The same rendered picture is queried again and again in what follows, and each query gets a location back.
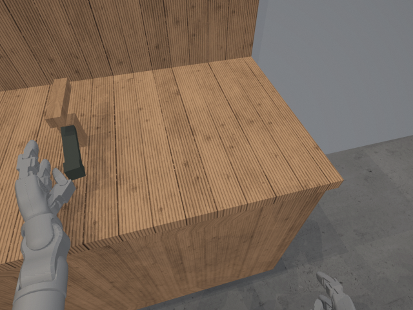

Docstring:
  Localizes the counter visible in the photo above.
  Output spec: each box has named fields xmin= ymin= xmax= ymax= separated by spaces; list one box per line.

xmin=0 ymin=0 xmax=344 ymax=310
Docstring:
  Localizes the robot left hand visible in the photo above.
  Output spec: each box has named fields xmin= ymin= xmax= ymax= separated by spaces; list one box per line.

xmin=15 ymin=140 xmax=76 ymax=222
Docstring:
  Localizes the tap lever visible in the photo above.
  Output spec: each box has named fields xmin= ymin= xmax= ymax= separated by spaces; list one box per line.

xmin=61 ymin=125 xmax=86 ymax=180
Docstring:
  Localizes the robot left forearm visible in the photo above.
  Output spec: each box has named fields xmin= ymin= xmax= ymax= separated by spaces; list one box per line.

xmin=12 ymin=213 xmax=70 ymax=310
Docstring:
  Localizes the robot right hand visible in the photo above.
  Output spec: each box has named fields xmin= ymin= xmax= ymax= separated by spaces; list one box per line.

xmin=314 ymin=271 xmax=356 ymax=310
